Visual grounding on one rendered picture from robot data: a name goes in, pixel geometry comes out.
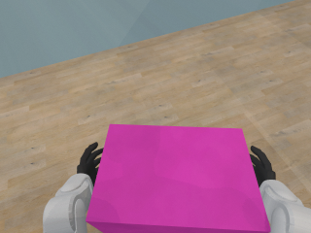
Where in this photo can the robot left hand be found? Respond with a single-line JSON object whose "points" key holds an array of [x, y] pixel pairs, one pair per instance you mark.
{"points": [[87, 163]]}

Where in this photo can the right robot forearm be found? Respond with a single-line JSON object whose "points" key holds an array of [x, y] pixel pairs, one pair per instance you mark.
{"points": [[285, 212]]}

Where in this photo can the left robot forearm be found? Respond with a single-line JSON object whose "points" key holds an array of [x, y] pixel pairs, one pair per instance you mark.
{"points": [[66, 211]]}

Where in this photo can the robot right hand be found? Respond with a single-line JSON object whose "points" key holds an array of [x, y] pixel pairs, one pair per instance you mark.
{"points": [[262, 167]]}

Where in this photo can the carton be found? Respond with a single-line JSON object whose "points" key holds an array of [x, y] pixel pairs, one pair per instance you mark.
{"points": [[176, 179]]}

